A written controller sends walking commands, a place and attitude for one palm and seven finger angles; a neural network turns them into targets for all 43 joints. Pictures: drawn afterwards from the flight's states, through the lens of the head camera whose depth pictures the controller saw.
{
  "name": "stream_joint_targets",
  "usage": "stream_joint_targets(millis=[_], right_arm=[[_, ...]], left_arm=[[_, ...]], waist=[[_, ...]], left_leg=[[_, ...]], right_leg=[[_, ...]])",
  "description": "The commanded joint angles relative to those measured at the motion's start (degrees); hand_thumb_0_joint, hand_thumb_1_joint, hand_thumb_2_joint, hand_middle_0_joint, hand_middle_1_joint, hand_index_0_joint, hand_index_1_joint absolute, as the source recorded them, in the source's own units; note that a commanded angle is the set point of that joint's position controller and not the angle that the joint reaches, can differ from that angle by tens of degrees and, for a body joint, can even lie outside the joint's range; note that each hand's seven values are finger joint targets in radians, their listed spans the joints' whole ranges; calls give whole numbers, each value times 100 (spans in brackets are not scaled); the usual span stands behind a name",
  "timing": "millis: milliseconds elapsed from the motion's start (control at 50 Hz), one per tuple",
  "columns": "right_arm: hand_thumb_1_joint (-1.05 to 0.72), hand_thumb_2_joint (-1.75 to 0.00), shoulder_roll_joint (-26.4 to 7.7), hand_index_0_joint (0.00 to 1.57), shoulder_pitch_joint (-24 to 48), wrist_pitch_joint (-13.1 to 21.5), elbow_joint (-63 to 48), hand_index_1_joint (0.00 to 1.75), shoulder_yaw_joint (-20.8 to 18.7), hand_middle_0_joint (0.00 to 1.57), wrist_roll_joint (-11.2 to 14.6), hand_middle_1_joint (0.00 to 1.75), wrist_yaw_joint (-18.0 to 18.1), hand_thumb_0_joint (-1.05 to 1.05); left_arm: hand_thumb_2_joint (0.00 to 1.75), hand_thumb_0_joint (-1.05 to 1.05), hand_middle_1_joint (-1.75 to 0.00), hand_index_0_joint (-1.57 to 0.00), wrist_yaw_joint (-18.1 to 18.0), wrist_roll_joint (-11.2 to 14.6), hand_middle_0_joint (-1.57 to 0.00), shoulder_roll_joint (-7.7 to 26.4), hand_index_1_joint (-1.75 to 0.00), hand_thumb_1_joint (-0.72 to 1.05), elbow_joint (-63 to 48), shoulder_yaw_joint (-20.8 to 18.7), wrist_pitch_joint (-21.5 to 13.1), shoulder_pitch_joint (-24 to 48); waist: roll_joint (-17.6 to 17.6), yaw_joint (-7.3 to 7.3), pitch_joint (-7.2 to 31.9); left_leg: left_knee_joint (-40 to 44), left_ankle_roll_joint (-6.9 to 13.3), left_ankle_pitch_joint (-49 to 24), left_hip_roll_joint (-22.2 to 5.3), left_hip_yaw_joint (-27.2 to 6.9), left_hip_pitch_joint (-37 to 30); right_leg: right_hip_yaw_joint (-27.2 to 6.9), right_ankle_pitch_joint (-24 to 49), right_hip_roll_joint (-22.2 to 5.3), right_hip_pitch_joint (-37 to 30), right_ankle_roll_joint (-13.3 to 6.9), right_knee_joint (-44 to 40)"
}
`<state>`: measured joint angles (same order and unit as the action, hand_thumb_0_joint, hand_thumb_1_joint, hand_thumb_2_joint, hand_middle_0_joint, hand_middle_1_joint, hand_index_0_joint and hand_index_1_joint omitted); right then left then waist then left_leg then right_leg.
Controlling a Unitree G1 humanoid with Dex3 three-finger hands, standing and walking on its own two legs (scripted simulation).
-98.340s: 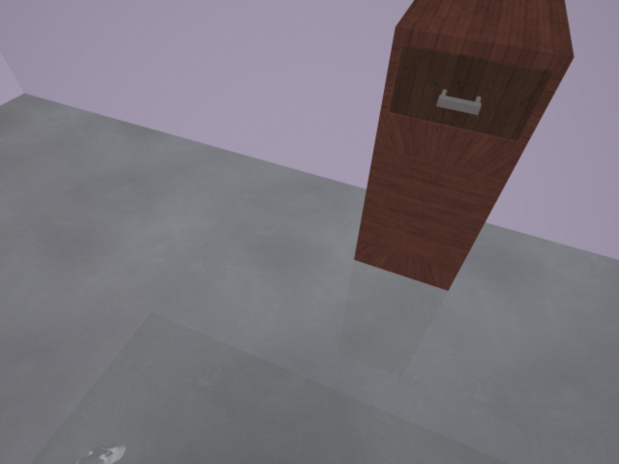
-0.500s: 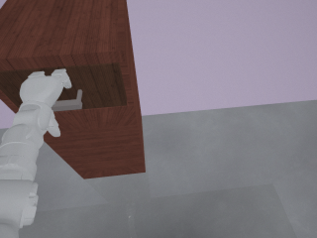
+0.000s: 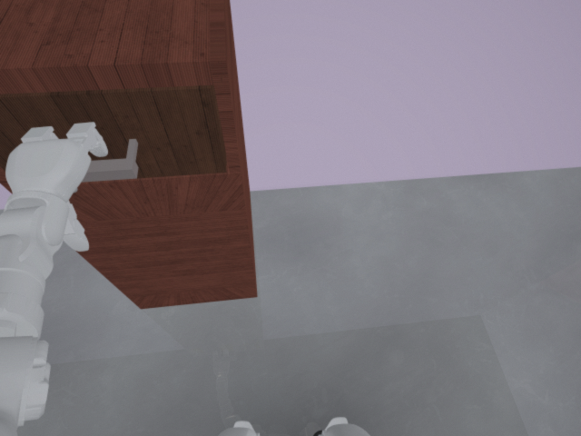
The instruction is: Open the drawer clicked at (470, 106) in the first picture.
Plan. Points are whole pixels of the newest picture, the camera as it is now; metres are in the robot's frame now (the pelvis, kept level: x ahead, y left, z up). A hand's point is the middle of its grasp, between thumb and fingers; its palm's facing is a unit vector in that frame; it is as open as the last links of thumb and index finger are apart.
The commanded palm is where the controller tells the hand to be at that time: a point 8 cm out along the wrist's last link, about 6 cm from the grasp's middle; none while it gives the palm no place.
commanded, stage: lower the fingers behind the handle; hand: left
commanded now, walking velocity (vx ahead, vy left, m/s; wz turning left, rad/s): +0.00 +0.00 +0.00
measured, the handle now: (101, 159) +0.49 +0.28 +0.05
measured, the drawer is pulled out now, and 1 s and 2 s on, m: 0.00 0.00 0.04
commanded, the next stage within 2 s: close the thumb around the handle in 0.62 s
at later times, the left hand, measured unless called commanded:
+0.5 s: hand (79, 196) +0.44 +0.31 +0.02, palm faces -0.04 -0.03 -1.00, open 13.8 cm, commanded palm +0.43 +0.30 +0.08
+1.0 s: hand (83, 198) +0.44 +0.30 +0.03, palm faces -0.07 -0.03 -1.00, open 11.7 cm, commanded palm +0.42 +0.30 +0.08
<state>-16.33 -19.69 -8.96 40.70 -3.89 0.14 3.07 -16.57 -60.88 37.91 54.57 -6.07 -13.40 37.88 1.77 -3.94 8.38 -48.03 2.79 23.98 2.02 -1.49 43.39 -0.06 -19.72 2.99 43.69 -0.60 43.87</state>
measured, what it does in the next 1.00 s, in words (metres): stands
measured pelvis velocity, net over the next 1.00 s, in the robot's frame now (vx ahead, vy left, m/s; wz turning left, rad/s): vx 0.00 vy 0.00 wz -0.01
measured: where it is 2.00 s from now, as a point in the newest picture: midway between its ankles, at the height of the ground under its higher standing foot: outside the picture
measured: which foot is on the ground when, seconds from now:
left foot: down 0.00-1.00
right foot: down 0.00-1.00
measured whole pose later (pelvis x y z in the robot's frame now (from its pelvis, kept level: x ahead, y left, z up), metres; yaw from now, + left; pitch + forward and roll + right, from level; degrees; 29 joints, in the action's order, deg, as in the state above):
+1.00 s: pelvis +0.00 +0.00 +0.00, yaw -1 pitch +19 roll -2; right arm -14.9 -18.5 -9.5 39.1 -2.5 0.3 2.4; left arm -15.9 -61.5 35.7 55.6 -4.9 -11.1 37.2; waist 2.2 -3.8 8.4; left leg -48.3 3.2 24.3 2.0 -0.8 43.0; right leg -0.7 -19.9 3.0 43.6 -0.3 44.3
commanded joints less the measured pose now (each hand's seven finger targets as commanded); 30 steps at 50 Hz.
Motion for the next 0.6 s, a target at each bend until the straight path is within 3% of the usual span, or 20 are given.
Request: stream_joint_targets(millis=[0,60,80,120,140,180,200,220,240,260,300,320,360,380,420,460,480,520,540,580], right_arm=[[-90,-90,-890,20,-548,87,-424,30,-245,20,9,30,-22,0],[-90,-90,-887,20,-532,34,-428,30,-220,20,29,30,-18,0],[-90,-90,-885,20,-516,11,-459,30,-192,20,51,30,-8,0],[-90,-90,-852,20,-503,33,-505,30,-183,20,70,30,2,0],[-90,-90,-874,20,-484,14,-514,30,-165,20,58,30,7,0],[-90,-90,-844,20,-474,20,-586,30,-142,20,72,30,39,0],[-90,-90,-848,20,-474,42,-591,30,-153,20,53,30,55,0],[-90,-90,-814,20,-445,64,-635,30,-168,20,31,30,63,0],[-90,-90,-832,20,-445,61,-624,30,-180,20,1,30,72,0],[-90,-90,-810,20,-439,67,-618,30,-186,20,-25,30,60,0],[-90,-90,-789,20,-448,80,-594,30,-188,20,-29,30,27,0],[-90,-90,-804,20,-461,90,-578,30,-194,20,-39,30,11,0],[-90,-90,-825,20,-482,68,-589,30,-209,20,-49,30,-22,0],[-90,-90,-808,20,-509,73,-596,30,-218,20,-49,30,-38,0],[-90,-90,-833,20,-531,69,-540,30,-245,20,-47,30,-44,0],[-90,-90,-875,20,-561,45,-508,30,-229,20,-45,30,-54,0],[-90,-90,-865,20,-544,36,-516,30,-222,20,-33,30,-49,0],[-90,-90,-843,20,-542,42,-510,30,-242,20,-24,30,-50,0],[-90,-90,-856,20,-525,27,-514,30,-239,20,-32,30,-56,0],[-90,-90,-839,20,-530,18,-491,30,-230,20,-22,30,-59,0]], left_arm=[[30,0,-120,-30,-150,62,-30,1434,-120,-50,-787,-147,400,2230],[30,0,-120,-30,-34,21,-30,1446,-120,-50,-521,-159,529,1977],[30,0,-120,-30,25,10,-30,1356,-120,-50,-371,-61,580,1881],[30,0,-120,-30,135,-2,-30,1112,-120,-50,-375,154,556,1957],[30,0,-120,-30,179,6,-30,1306,-120,-50,-328,-36,503,1850],[30,0,-120,-30,236,4,-30,1279,-120,-50,-401,33,367,1994],[30,0,-120,-30,222,-23,-30,1491,-120,-50,-617,-150,231,2177],[30,0,-120,-30,189,-17,-30,1457,-120,-50,-849,-138,104,2298],[30,0,-120,-30,128,-6,-30,1790,-120,-50,-1099,-473,-45,2379],[30,0,-120,-30,45,-90,-30,1768,-120,-50,-971,-446,-49,2246],[30,0,-120,-30,-50,-119,-30,1451,-120,-50,-764,-265,8,2033],[30,0,-120,-30,-96,-105,-30,1507,-120,-50,-785,-324,20,2056],[30,0,-120,-30,-166,-52,-30,1594,-120,-50,-905,-405,62,2058],[30,0,-120,-30,-192,-16,-30,1438,-120,-50,-960,-291,93,2124],[30,0,-120,-30,-245,-25,-30,1384,-120,-50,-916,-241,173,2225],[30,0,-120,-30,-269,3,-30,1541,-120,-50,-843,-377,291,2142],[30,0,-120,-30,-266,0,-30,1450,-120,-50,-808,-266,359,2193],[30,0,-120,-30,-242,-2,-30,1246,-120,-50,-939,-97,400,2296],[30,0,-120,-30,-229,15,-30,1295,-120,-50,-976,-175,400,2256],[30,0,-120,-30,-200,-4,-30,1219,-120,-50,-944,-74,450,2237]], waist=[[398,-78,2232],[224,-15,2094],[43,-31,1884],[33,-83,1682],[59,-2,1653],[86,-72,1585],[130,-59,1703],[367,-60,1825],[402,27,2078],[539,24,2218],[517,-7,2016],[538,7,2018],[648,49,2319],[720,24,2384],[539,-52,2336],[428,0,2416],[408,-41,2321],[485,-65,2303],[566,-9,2376],[561,-29,2323]], left_leg=[[510,-138,-2874,-143,-1,-1645],[592,-88,-2796,-137,33,-1557],[630,-68,-2571,-122,37,-1387],[685,-32,-2336,-120,50,-1329],[689,-39,-2347,-120,42,-1303],[653,-17,-2134,-99,37,-1226],[622,-21,-2130,-115,-4,-1242],[582,-25,-2219,-107,8,-1366],[516,-39,-2355,-112,-21,-1422],[461,-65,-2478,-103,-37,-1500],[387,-95,-2482,-120,-30,-1416],[363,-125,-2594,-145,-49,-1447],[299,-180,-2880,-155,-67,-1595],[291,-199,-2935,-157,-79,-1683],[273,-209,-2939,-180,-118,-1704],[284,-192,-3040,-178,-105,-1670],[309,-191,-2998,-178,-108,-1658],[355,-207,-3012,-190,-129,-1775],[358,-219,-3140,-197,-133,-1846],[381,-212,-3137,-199,-118,-1879]], right_leg=[[127,1747,103,-1131,-182,-389],[89,1772,90,-1290,-180,-455],[86,1680,89,-1310,-181,-492],[82,1547,75,-1237,-188,-561],[64,1543,73,-1268,-214,-548],[46,1418,74,-1160,-206,-517],[47,1365,71,-1099,-208,-458],[30,1395,74,-1063,-217,-427],[23,1434,78,-1128,-233,-334],[31,1445,87,-1020,-220,-266],[99,1366,106,-776,-223,-235],[123,1387,112,-706,-230,-196],[134,1509,120,-746,-222,-117],[162,1503,126,-721,-222,-111],[187,1458,125,-643,-203,-127],[172,1584,123,-792,-193,-130],[181,1566,124,-784,-195,-157],[196,1511,116,-762,-199,-214],[187,1527,112,-784,-216,-220],[179,1552,117,-834,-206,-259]])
